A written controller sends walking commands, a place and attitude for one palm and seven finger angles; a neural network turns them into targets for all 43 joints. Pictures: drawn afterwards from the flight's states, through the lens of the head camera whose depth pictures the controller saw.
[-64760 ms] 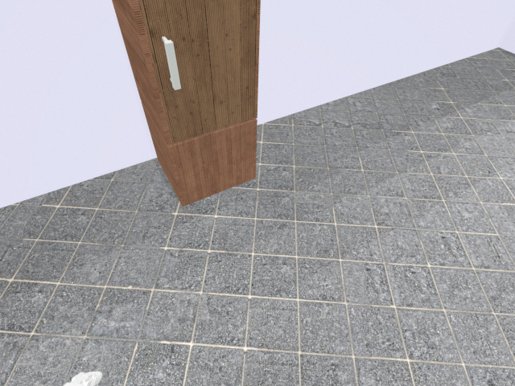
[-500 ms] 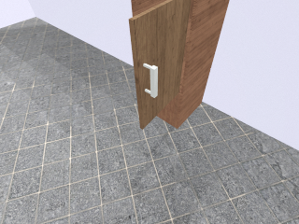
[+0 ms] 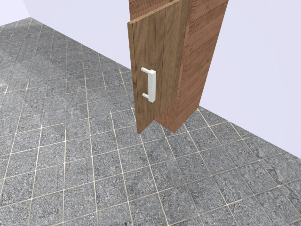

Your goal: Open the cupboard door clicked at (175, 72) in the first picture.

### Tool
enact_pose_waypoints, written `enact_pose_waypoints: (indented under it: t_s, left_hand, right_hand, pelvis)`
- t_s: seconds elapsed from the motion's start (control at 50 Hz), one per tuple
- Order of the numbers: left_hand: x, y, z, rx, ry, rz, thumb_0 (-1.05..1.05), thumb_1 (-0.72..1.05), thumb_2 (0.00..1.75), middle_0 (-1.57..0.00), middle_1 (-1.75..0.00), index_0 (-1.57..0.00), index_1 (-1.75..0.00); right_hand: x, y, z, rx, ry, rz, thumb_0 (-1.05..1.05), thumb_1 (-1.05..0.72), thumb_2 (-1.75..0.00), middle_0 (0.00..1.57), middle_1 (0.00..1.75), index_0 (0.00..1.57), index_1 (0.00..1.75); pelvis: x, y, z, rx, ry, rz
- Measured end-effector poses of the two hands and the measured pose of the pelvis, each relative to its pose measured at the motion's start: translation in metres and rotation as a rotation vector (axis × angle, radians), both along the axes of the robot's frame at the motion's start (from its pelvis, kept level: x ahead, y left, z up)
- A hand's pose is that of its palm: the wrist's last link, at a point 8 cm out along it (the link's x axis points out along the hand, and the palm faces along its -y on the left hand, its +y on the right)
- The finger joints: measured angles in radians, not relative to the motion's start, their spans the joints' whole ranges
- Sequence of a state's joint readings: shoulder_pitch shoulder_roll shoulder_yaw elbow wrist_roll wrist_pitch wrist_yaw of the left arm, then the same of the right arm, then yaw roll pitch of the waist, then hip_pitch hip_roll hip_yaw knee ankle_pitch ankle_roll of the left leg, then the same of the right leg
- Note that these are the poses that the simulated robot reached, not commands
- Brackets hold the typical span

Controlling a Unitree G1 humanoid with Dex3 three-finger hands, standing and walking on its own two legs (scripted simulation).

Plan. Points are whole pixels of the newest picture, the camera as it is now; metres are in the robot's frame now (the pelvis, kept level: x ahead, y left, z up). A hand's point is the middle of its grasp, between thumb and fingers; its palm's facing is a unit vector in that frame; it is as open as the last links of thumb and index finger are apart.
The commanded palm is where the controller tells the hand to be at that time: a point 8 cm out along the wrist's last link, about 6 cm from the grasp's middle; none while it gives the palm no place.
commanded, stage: look to check the result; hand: left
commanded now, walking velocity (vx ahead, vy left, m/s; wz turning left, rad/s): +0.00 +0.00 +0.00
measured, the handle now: (148, 85) +0.65 +0.06 -0.02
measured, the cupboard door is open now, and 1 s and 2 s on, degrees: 93 93 93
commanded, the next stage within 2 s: stand and wait in 0.56 s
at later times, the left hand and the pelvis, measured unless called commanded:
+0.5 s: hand out of the picture +0.01 +0.16 -0.17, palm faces +0.05 -0.98 -0.21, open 7.4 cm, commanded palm none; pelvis +0.02 -0.01 +0.00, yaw +0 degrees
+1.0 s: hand out of the picture +0.04 +0.17 -0.17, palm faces +0.03 -0.97 -0.25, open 7.4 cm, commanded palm none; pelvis +0.03 -0.02 +0.00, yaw +0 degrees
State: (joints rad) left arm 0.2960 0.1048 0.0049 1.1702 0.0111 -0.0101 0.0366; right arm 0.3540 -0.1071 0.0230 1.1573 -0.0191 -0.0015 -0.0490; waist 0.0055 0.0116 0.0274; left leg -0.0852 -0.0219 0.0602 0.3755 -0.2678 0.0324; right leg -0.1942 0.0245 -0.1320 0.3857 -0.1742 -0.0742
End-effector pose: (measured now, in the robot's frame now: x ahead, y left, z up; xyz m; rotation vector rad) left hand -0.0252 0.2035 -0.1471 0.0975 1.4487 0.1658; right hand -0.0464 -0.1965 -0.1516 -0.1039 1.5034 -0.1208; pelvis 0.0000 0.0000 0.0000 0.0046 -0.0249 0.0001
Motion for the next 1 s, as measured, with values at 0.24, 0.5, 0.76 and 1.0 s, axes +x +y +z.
enact_pose_waypoints:
  t_s: [0.24, 0.5, 0.76, 1.0]
  left_hand:
    - [0.008, 0.008, 0.005, 0.035, 0.005, 0.001, 0.00, 0.90, 0.90, -0.20, -0.30, -0.20, -0.30]
    - [0.028, 0.008, 0.005, 0.048, -0.029, -0.011, 0.00, 0.90, 0.90, -0.20, -0.30, -0.20, -0.30]
    - [0.045, 0.010, 0.007, 0.064, -0.043, -0.028, 0.00, 0.90, 0.90, -0.20, -0.30, -0.20, -0.30]
    - [0.062, 0.015, 0.011, 0.092, -0.069, -0.037, 0.00, 0.90, 0.90, -0.20, -0.30, -0.20, -0.30]
  right_hand:
    - [0.012, -0.005, -0.002, 0.006, 0.004, 0.006, 0.00, -0.91, -0.90, 0.20, 0.29, 0.20, 0.30]
    - [0.033, -0.025, -0.001, -0.025, -0.023, 0.020, 0.00, -0.91, -0.90, 0.20, 0.29, 0.20, 0.30]
    - [0.046, -0.043, 0.001, -0.048, -0.031, 0.028, 0.00, -0.91, -0.90, 0.20, 0.29, 0.20, 0.30]
    - [0.057, -0.053, 0.001, -0.057, -0.045, 0.033, 0.00, -0.91, -0.90, 0.20, 0.29, 0.20, 0.30]
  pelvis:
    - [0.009, -0.004, 0.000, 0.000, 0.003, 0.003]
    - [0.015, -0.011, 0.000, 0.000, 0.002, 0.004]
    - [0.020, -0.017, 0.001, -0.001, 0.007, 0.000]
    - [0.026, -0.022, 0.001, -0.001, 0.009, 0.001]
